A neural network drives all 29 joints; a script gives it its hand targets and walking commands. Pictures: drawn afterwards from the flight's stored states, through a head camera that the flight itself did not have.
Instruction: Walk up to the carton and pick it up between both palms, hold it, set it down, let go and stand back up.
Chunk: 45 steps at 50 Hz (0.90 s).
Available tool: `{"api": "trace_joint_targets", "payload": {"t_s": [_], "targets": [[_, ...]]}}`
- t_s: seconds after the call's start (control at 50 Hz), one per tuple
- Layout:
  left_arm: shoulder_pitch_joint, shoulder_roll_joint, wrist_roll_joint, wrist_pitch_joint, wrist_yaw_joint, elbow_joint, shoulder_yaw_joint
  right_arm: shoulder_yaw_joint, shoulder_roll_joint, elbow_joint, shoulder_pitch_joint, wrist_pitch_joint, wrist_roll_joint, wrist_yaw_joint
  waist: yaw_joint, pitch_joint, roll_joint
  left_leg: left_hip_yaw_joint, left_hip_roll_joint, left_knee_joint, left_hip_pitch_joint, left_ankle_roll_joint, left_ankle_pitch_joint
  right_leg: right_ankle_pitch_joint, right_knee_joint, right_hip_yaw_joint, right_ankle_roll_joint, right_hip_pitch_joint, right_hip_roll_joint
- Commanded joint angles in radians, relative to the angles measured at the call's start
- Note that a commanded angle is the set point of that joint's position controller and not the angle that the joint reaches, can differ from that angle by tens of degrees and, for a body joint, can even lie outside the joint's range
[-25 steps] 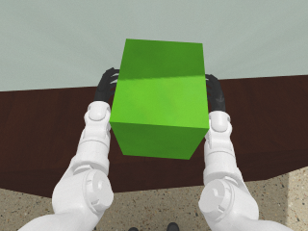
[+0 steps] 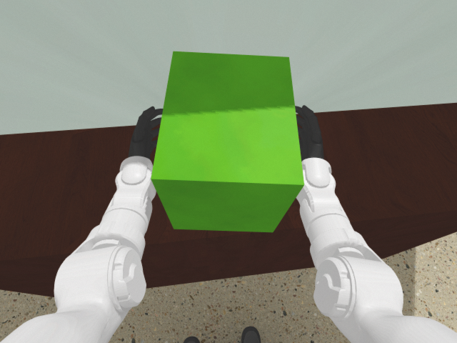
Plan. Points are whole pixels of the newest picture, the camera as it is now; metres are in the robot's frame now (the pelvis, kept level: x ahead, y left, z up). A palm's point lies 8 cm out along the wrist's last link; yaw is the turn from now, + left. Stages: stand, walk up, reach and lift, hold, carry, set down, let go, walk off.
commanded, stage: set down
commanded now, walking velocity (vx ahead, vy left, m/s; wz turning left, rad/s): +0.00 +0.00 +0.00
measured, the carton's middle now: (227, 149) +0.45 +0.00 +0.01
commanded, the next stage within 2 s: none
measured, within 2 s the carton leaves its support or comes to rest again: neither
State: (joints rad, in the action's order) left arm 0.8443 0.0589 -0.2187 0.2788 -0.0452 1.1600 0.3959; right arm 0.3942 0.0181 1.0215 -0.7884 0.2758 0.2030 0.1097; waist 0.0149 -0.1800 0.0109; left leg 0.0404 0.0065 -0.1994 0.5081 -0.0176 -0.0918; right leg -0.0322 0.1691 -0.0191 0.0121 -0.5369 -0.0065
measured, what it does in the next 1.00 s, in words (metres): stands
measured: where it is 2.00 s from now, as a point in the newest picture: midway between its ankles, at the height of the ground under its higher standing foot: outside the picture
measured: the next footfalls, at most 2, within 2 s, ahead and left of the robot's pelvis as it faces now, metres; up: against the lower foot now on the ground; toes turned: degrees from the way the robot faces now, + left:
none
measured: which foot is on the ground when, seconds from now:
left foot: down 0.00-1.00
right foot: down 0.00-1.00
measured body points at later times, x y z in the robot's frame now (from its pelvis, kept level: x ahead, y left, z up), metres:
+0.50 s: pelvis -0.03 +0.01 -0.01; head +0.07 +0.01 +0.43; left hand +0.45 +0.20 +0.06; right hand +0.44 -0.21 +0.06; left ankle -0.03 +0.11 -0.75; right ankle +0.00 -0.11 -0.75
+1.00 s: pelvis -0.04 +0.00 -0.01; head +0.02 +0.01 +0.44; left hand +0.46 +0.21 +0.16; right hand +0.45 -0.20 +0.14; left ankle -0.03 +0.11 -0.75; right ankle +0.00 -0.11 -0.75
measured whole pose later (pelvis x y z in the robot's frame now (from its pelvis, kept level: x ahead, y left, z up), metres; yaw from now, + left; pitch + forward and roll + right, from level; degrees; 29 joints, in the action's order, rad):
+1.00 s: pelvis -0.04 +0.00 -0.01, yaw +1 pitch +22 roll -1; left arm 1.16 0.39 0.37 0.07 -0.02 1.32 -0.10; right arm -0.02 -0.31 1.26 -1.12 0.00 -0.32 0.06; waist 0.04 -0.29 -0.01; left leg 0.00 -0.01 -0.43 0.66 -0.01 -0.15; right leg -0.07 0.33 -0.05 0.02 -0.64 -0.02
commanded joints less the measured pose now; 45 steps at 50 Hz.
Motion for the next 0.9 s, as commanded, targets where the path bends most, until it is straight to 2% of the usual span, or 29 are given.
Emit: {"api": "trace_joint_targets", "payload": {"t_s": [0.0,0.1,0.2,0.26,0.36,0.42,0.52,0.6,0.66,0.74,0.88], "targets": [[0.483,0.179,0.085,0.084,-0.029,-0.082,-0.056,-0.118,-0.071,-0.022,-0.466,0.048,-0.07,0.003,-0.037,-0.797,-0.029,0.006,-0.001,-0.046,0.078,-0.019,0.295,0.675,0.254,0.045,-0.043,0.646,0.009],[0.493,0.205,0.18,0.081,-0.031,0.031,-0.156,-0.159,-0.196,0.07,-0.496,0.054,-0.171,-0.004,-0.011,-0.796,-0.053,-0.011,-0.017,-0.169,-0.111,0.051,0.422,0.589,0.207,0.029,-0.019,0.415,-0.021],[0.478,0.234,0.293,0.074,-0.012,0.14,-0.255,-0.232,-0.305,0.158,-0.508,0.056,-0.287,-0.011,0.01,-0.734,-0.047,-0.027,-0.034,-0.223,-0.124,0.073,0.455,0.5,0.196,0.03,-0.012,0.324,-0.021],[0.525,0.265,0.353,0.088,-0.007,0.144,-0.305,-0.261,-0.368,0.156,-0.558,0.06,-0.336,-0.021,0.012,-0.748,-0.054,-0.033,-0.037,-0.242,-0.177,0.089,0.477,0.439,0.192,0.02,-0.014,0.249,-0.03],[0.643,0.304,0.45,0.103,-0.016,0.072,-0.377,-0.327,-0.434,0.111,-0.644,0.034,-0.42,-0.053,-0.008,-0.834,-0.08,-0.036,-0.037,-0.281,-0.35,0.123,0.523,0.317,0.163,-0.004,-0.011,0.097,-0.048],[0.67,0.328,0.506,0.084,-0.014,0.075,-0.411,-0.388,-0.446,0.144,-0.666,-0.004,-0.483,-0.079,-0.012,-0.826,-0.07,-0.033,-0.036,-0.279,-0.323,0.114,0.449,0.261,0.168,-0.002,-0.017,0.088,-0.038],[0.695,0.379,0.579,0.048,0.001,0.135,-0.462,-0.447,-0.454,0.169,-0.71,-0.059,-0.538,-0.1,0.0,-0.759,-0.013,-0.027,-0.028,-0.24,-0.113,0.059,0.215,0.156,0.212,0.013,-0.043,0.158,-0.002],[0.719,0.422,0.608,0.029,0.016,0.187,-0.48,-0.463,-0.446,0.156,-0.757,-0.092,-0.549,-0.094,0.011,-0.737,0.035,-0.025,-0.021,-0.199,0.087,0.012,0.08,0.156,0.255,0.037,-0.068,0.31,0.031],[0.746,0.447,0.613,0.014,0.027,0.192,-0.482,-0.458,-0.444,0.131,-0.785,-0.112,-0.548,-0.082,0.018,-0.744,0.046,-0.024,-0.015,-0.175,0.174,-0.004,0.04,0.186,0.278,0.049,-0.079,0.408,0.042],[0.791,0.47,0.608,-0.025,0.034,0.15,-0.48,-0.433,-0.46,0.108,-0.813,-0.144,-0.534,-0.068,0.026,-0.759,0.011,-0.022,-0.011,-0.171,0.128,0.009,0.052,0.214,0.277,0.036,-0.07,0.418,0.035],[0.828,0.458,0.595,-0.157,0.023,0.021,-0.486,-0.39,-0.508,0.098,-0.816,-0.231,-0.519,-0.052,0.043,-0.745,-0.099,-0.027,-0.019,-0.237,-0.205,0.077,0.192,0.199,0.206,-0.014,-0.028,0.218,-0.011]]}}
